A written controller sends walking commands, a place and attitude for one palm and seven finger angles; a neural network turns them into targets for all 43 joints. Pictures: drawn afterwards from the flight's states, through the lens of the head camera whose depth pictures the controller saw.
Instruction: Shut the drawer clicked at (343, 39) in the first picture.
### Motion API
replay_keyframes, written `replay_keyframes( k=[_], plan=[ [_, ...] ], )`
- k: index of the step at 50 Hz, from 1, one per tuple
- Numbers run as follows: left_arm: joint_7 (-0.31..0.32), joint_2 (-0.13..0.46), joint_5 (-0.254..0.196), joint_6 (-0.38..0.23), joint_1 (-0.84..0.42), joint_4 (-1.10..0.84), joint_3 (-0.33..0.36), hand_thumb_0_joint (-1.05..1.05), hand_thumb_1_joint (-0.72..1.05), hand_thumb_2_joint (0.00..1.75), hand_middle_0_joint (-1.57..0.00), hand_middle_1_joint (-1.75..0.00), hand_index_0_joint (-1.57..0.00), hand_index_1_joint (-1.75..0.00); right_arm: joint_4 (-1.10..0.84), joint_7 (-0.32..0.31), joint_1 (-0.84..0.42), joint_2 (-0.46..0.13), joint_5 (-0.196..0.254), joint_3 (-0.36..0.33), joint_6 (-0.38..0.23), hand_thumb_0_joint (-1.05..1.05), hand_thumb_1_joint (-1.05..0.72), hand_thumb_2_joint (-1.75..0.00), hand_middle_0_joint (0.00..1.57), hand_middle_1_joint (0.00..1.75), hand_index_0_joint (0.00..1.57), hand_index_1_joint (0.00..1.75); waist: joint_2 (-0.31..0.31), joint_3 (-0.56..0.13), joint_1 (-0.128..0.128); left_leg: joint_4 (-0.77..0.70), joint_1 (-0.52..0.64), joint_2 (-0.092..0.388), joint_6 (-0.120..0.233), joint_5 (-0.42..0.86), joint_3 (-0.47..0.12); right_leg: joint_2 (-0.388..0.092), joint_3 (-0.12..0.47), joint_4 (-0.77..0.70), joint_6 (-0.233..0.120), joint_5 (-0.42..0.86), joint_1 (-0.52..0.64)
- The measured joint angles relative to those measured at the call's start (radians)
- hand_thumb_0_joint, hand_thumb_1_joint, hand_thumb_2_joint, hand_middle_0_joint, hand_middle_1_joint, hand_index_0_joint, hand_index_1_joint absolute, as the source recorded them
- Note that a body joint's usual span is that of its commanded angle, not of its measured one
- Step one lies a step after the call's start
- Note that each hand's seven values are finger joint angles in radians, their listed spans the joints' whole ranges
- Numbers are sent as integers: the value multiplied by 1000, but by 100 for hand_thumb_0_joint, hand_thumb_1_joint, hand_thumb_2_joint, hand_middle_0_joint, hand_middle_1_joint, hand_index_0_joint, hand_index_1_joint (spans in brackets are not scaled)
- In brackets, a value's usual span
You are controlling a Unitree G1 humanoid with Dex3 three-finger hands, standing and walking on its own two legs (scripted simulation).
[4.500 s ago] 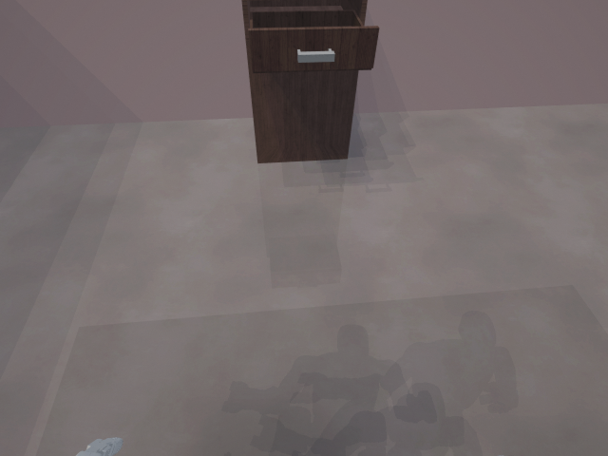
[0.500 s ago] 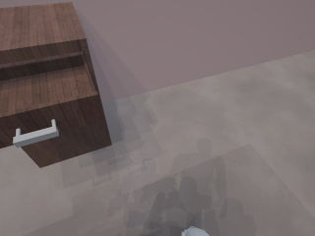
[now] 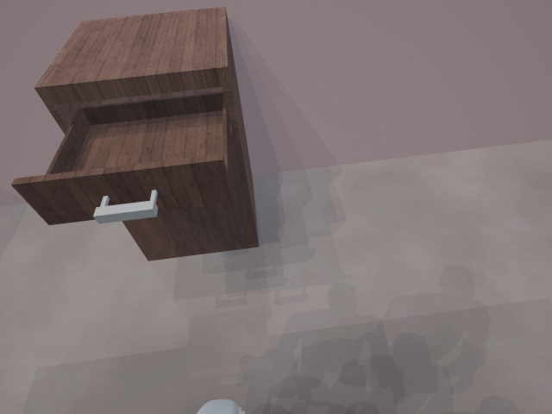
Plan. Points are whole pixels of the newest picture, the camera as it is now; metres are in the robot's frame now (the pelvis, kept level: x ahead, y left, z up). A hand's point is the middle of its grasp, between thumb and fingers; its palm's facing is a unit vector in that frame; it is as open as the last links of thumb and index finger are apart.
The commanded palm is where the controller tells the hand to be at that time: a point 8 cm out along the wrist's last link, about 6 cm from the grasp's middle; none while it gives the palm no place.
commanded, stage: turn to face it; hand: left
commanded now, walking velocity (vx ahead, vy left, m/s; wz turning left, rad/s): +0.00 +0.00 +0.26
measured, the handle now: (128, 204) +0.53 +0.37 -0.06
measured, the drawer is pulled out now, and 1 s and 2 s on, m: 0.30 0.30 0.30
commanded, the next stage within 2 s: take the last steps up to it in 0.14 s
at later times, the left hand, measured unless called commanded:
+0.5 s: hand out of the picture -0.05 +0.25 -0.18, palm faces +0.19 -0.97 -0.17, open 7.4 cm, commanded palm none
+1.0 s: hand out of the picture +0.12 +0.20 -0.16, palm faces +0.19 -0.95 -0.24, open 7.1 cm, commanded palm none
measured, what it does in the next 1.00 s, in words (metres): steps on the spot: left foot, then right foot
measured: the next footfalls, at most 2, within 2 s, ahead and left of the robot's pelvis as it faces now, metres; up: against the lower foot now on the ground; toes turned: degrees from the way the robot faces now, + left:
left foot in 0.24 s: +0.00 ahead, +0.14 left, +0.00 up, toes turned +11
right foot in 0.82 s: +0.14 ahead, -0.07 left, +0.00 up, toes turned +1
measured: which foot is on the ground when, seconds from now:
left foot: up 0.00-0.22, down 0.24-0.84, up 0.86-1.00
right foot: down 0.00-0.24, up 0.26-0.80, down 0.82-1.00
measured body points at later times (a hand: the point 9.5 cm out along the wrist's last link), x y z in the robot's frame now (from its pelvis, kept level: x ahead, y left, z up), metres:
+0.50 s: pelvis -0.02 +0.07 +0.00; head -0.03 +0.09 +0.45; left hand -0.06 +0.30 -0.16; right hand +0.09 -0.16 -0.13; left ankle -0.04 +0.13 -0.74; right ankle -0.01 -0.09 -0.66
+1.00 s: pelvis +0.09 +0.01 +0.00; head +0.09 -0.01 +0.45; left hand +0.11 +0.25 -0.14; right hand +0.05 -0.22 -0.17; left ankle +0.05 +0.14 -0.67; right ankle +0.10 -0.07 -0.74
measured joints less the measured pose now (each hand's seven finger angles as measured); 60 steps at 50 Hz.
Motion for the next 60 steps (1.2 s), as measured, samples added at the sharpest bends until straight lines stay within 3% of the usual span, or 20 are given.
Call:
replay_keyframes(
  k=[9, 12, 13, 16, 19, 23, 32, 37, 41, 42, 44, 46, 49, 54, 60],
  plan=[
    [-4, 40, 15, 17, 96, 75, 7, 0, 91, 90, -20, -30, -20, -30, -30, -3, -107, 22, 13, 33, -17, 0, -92, -90, 19, 30, 19, 30, -34, 15, 65, -306, 142, -18, 30, -82, 69, -28, -55, 44, 21, -3, -36],
    [-6, 52, 10, 26, 119, 99, 13, 0, 91, 90, -20, -30, -20, -30, -45, -1, -123, 39, 16, 48, -38, 0, -92, -90, 19, 30, 20, 30, -43, 7, 71, -500, 232, -21, 48, 17, 94, -40, -76, 99, 41, -20, -62],
    [-8, 59, 5, 34, 119, 108, 14, 0, 91, 90, -20, -30, -20, -30, -46, -3, -126, 50, 14, 50, -48, 0, -92, -90, 19, 30, 20, 30, -56, 8, 70, -517, 237, -31, 67, 37, 95, -51, -63, 138, 63, -45, -78],
    [-8, 68, 5, 62, 106, 126, 12, 0, 91, 90, -20, -30, -20, -30, -43, -10, -113, 79, 4, 70, -59, 0, -91, -90, 19, 30, 20, 30, -79, 9, 76, -519, 249, -54, 120, 29, 92, -27, 83, 327, 106, -223, -146],
    [-21, 59, 10, 60, 90, 134, 10, 1, 91, 90, -20, -30, -20, -30, -26, -20, -78, 98, 4, 81, -67, 0, -91, -90, 20, 30, 20, 30, -68, -9, 70, -591, 286, -63, 134, 62, 81, -3, 177, 506, 117, -183, -207],
    [-32, 46, 12, 38, 73, 134, 6, 0, 91, 90, -20, -30, -20, -30, -15, -35, -22, 103, 17, 65, -98, -2, -94, -90, 20, 30, 20, 30, -69, -30, 48, -696, 336, -86, 146, 116, 78, -3, 241, 595, 127, -82, -246],
    [-40, 27, 12, 30, -1, 123, 5, 0, 91, 90, -20, -30, -20, -30, 67, -36, 149, 97, 4, 54, -115, -1, -93, -90, 20, 30, 20, 30, -62, -43, -8, -797, 399, -109, 145, 145, 77, -3, 237, 415, 124, -63, -225],
    [-45, 15, 8, 24, -58, 106, 6, 0, 91, 90, -20, -30, -20, -30, 124, -35, 235, 95, -5, 50, -110, 0, -92, -90, 20, 30, 20, 30, -37, -30, -48, -790, 417, -101, 123, 114, 79, 12, 221, 265, 106, -88, -190],
    [-46, 8, 6, -5, -91, 85, 7, 0, 91, 90, -20, -30, -20, -30, 163, -32, 289, 96, -4, 51, -105, 0, -91, -90, 20, 30, 20, 30, -14, -23, -63, -698, 407, -79, 89, 37, 79, 39, 199, 81, 89, -38, -100],
    [-43, 5, 7, -20, -99, 81, 8, 0, 91, 90, -20, -30, -20, -30, 172, -30, 297, 98, 0, 52, -104, 0, -91, -90, 20, 30, 20, 30, -5, -17, -60, -625, 384, -66, 89, -3, 73, 49, 191, 62, 73, 20, -86],
    [-38, -6, 2, -44, -102, 76, 3, 0, 91, 90, -20, -30, -20, -30, 187, -22, 288, 98, 3, 54, -90, 0, -91, -90, 20, 30, 20, 30, 17, -3, -58, -387, 295, -44, 97, -96, 49, 68, 166, 92, 35, 4, -72],
    [-32, -18, -3, -58, -79, 79, 0, 0, 91, 90, -20, -30, -20, -30, 190, -14, 267, 97, 3, 47, -81, 1, -91, -90, 20, 30, 20, 30, 20, -9, -48, -184, 196, -33, 102, -75, 40, 79, 154, 65, 17, -20, -33],
    [-8, -22, -13, -66, -29, 94, 15, -1, 94, 90, -20, -30, -20, -30, 168, -9, 216, 93, 0, 36, -81, 1, -91, -90, 20, 30, 20, 30, 17, -23, -36, -49, 73, -1, 86, 33, 39, 94, 147, -28, 12, -2, 39],
    [-10, -21, -6, -72, 63, 143, 1, -1, 95, 90, -20, -30, -20, -30, 112, -4, 106, 80, -3, 23, -86, 0, -92, -90, 19, 30, 20, 30, 17, -32, -19, -65, -53, 41, 50, 147, 34, 108, 146, -143, 12, 18, 129],
    [-16, -54, 1, -74, 167, 199, -16, 0, 93, 90, -20, -30, -20, -30, 66, 9, -13, 65, 0, 22, -85, 0, -92, -90, 19, 30, 19, 30, 14, -24, 25, -201, -90, 52, 34, 198, 47, 103, 146, -190, 34, -12, 202]
  ],
)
